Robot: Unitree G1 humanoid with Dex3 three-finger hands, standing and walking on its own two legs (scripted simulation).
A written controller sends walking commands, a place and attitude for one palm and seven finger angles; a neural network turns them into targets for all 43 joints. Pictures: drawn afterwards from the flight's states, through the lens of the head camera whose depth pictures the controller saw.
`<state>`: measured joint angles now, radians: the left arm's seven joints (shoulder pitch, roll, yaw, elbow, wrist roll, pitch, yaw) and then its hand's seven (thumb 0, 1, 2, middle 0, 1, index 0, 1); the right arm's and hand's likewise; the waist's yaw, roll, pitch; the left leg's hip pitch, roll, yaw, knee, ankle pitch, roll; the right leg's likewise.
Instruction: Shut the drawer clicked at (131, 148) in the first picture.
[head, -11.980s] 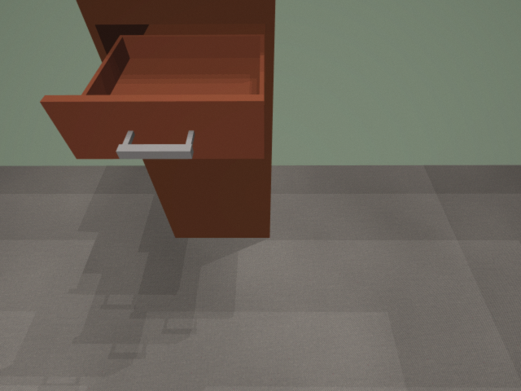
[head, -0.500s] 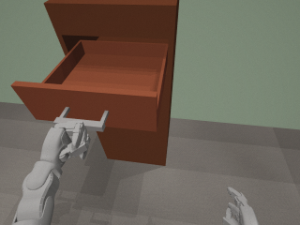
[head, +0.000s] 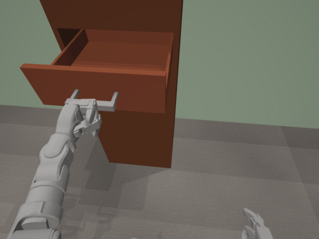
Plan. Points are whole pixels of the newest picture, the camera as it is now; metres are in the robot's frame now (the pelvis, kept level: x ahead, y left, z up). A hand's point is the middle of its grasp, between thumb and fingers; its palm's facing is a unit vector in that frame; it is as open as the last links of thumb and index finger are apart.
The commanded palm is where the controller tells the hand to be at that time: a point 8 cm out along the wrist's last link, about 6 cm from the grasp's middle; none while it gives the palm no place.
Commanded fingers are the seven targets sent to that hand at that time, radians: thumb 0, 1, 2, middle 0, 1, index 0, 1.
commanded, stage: push the drawer shut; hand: left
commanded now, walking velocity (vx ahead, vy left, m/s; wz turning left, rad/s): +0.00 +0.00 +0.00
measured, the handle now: (93, 99) +0.44 +0.21 +0.12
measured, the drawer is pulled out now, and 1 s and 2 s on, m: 0.23 0.11 0.00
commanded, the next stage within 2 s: none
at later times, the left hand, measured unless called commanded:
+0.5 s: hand (103, 102) +0.43 +0.18 +0.11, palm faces -0.07 -1.00 -0.03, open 2.9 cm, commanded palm +0.43 +0.23 +0.12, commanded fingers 0.00 0.90 0.90 -1.40 -1.60 -1.40 -1.60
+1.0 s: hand (110, 89) +0.48 +0.17 +0.12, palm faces -0.07 -1.00 -0.02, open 3.1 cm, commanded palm +0.49 +0.22 +0.12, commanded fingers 0.00 0.90 0.90 -1.40 -1.60 -1.40 -1.60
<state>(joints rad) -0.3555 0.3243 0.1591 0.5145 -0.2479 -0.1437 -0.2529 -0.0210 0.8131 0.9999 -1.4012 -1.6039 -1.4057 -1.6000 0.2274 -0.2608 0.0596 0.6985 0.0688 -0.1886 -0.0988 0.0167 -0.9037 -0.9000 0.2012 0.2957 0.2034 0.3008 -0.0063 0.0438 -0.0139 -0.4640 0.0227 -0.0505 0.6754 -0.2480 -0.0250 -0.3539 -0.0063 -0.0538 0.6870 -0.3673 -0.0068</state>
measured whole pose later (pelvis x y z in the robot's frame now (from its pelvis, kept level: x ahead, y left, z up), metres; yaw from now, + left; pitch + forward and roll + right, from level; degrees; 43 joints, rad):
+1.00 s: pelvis +0.01 +0.01 -0.01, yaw -2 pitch +10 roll -2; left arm -0.84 0.42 0.26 1.07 -0.16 -0.25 -0.25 0.00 0.81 0.98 -1.40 -1.60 -1.40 -1.60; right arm 0.35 -0.27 0.03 0.71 0.04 -0.09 -0.05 0.01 -0.91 -0.90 0.20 0.30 0.20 0.30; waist -0.09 0.03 -0.05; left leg -0.65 0.04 -0.04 0.76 -0.29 -0.02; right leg -0.54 0.01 -0.03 0.74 -0.38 0.00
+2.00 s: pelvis +0.02 +0.02 -0.02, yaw -4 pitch +20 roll -4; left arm -1.25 0.66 0.34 1.38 -0.03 -0.21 -0.23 0.03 0.79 0.98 -1.40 -1.60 -1.40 -1.60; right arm 0.46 -0.28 0.05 0.70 -0.02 -0.05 -0.04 0.01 -0.91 -0.90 0.20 0.30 0.20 0.30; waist -0.23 0.04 -0.06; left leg -0.90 0.06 -0.04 0.86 -0.32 0.00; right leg -0.76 0.03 -0.03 0.79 -0.38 0.02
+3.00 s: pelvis +0.04 +0.02 -0.02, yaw -5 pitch +17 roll -3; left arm -0.99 0.52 0.41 1.16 -0.06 -0.21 -0.20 0.02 0.89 0.90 -1.40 -1.60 -1.40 -1.60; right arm 0.47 -0.26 0.03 0.65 -0.01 0.03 0.00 0.01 -0.91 -0.90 0.20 0.30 0.20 0.30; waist -0.18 0.05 -0.11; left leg -0.78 0.07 0.00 0.83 -0.36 0.00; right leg -0.66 0.04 0.01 0.76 -0.40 0.02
